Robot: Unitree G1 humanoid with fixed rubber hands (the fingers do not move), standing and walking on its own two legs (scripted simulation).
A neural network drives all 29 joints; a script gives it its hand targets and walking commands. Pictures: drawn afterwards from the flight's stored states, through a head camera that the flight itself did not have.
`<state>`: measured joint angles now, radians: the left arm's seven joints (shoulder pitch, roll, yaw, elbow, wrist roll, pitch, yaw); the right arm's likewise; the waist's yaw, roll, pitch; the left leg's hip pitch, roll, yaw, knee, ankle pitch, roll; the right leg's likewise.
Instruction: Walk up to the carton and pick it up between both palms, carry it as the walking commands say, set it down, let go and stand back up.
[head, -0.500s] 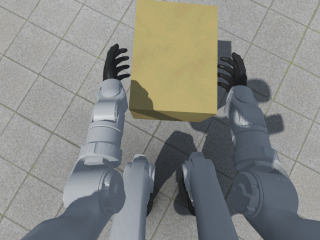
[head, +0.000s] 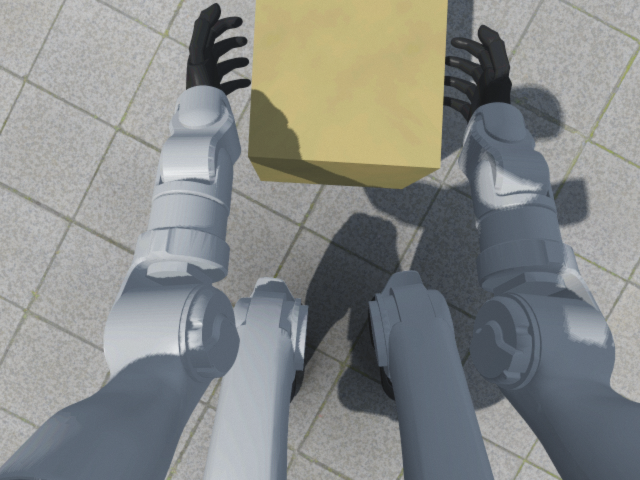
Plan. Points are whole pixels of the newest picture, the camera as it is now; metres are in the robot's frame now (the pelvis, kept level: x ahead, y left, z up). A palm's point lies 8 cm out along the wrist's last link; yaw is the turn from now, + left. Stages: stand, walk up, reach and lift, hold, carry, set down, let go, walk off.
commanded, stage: set down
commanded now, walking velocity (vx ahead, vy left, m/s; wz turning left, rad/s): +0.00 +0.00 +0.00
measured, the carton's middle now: (343, 64) +0.59 -0.02 -0.22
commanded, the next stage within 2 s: none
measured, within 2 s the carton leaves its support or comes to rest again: rests again in 1.58 s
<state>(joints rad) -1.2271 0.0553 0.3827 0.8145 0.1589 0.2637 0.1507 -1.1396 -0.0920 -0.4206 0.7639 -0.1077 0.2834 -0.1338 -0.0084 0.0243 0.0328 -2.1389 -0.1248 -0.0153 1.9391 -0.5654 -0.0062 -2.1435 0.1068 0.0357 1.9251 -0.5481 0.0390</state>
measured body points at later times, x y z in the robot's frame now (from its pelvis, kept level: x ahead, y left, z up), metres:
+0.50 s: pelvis -0.01 +0.00 -0.05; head +0.37 +0.00 +0.17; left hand +0.56 +0.13 -0.23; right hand +0.53 -0.17 -0.24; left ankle +0.10 +0.10 -0.41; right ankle +0.10 -0.12 -0.41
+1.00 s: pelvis +0.00 +0.00 -0.07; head +0.38 +0.00 +0.17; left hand +0.57 +0.13 -0.25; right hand +0.55 -0.18 -0.26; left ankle +0.10 +0.10 -0.41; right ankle +0.10 -0.12 -0.41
